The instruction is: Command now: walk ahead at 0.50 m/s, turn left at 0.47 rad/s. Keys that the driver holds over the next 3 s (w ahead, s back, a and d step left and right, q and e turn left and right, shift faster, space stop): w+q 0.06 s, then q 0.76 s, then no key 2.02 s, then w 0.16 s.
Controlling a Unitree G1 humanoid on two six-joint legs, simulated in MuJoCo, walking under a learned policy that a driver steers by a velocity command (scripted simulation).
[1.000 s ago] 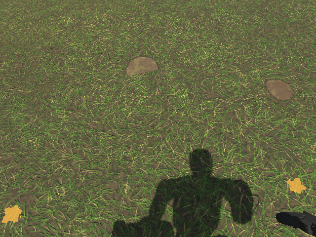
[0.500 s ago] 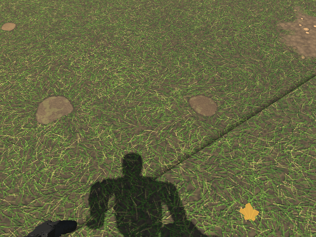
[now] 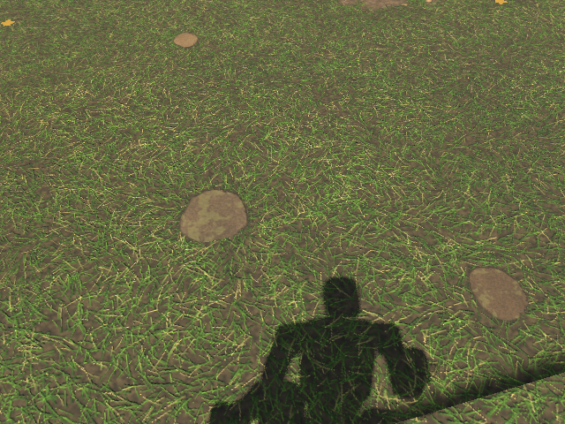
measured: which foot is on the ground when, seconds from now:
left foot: up 0.00-0.08, down 0.10-0.58, up 0.60-1.00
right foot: down 0.00-0.10, up 0.12-0.56, down 0.58-1.00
